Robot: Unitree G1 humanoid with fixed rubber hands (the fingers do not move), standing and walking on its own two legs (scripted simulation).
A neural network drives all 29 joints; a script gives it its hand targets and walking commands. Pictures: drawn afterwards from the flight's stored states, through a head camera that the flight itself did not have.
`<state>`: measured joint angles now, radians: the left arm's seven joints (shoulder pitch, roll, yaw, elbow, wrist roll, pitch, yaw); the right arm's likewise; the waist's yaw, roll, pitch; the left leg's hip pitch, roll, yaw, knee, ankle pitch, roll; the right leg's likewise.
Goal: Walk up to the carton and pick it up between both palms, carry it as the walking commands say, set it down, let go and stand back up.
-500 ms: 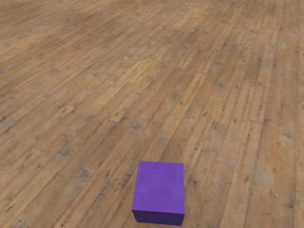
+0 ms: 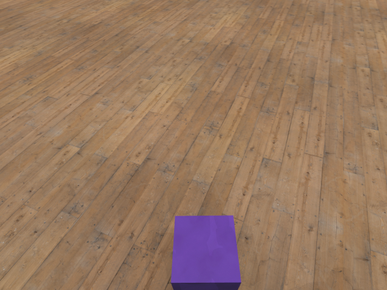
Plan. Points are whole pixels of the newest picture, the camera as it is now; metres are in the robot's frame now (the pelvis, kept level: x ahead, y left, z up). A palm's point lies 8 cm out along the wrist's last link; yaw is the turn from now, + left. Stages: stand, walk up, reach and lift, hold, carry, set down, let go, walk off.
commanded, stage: walk up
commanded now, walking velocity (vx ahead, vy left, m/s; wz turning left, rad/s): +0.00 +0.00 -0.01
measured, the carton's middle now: (204, 256) +0.43 -0.01 -0.65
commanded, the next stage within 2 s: stand in 1.04 s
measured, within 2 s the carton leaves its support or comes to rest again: neither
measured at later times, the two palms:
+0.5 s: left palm out of the picture -0.03 +0.17 -0.14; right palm out of the picture -0.03 -0.24 -0.15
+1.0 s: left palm out of the picture -0.05 +0.15 -0.14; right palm out of the picture -0.05 -0.24 -0.15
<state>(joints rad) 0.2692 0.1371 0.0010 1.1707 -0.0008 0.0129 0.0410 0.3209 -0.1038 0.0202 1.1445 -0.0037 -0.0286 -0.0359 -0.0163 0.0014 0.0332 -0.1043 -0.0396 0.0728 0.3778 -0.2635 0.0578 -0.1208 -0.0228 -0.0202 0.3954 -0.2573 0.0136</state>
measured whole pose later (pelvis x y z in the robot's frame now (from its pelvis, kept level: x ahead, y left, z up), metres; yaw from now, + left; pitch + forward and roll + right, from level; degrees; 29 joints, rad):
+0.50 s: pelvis +0.00 -0.03 +0.00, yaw +1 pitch -1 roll +0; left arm 0.29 0.10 -0.01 1.20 0.00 -0.02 0.05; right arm 0.30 -0.13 -0.01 1.19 -0.01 -0.01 -0.04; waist 0.00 0.01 0.03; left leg -0.09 0.00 0.04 0.35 -0.24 0.01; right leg -0.09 0.02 -0.05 0.35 -0.24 -0.03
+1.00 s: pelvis +0.00 -0.05 +0.00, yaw +0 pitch -1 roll +0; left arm 0.33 0.08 -0.01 1.18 0.01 -0.03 0.05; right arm 0.32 -0.11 -0.01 1.21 -0.01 0.00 -0.04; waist 0.00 0.03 0.02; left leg -0.11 0.03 0.04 0.36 -0.24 -0.02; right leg -0.11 0.05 -0.05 0.35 -0.23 -0.06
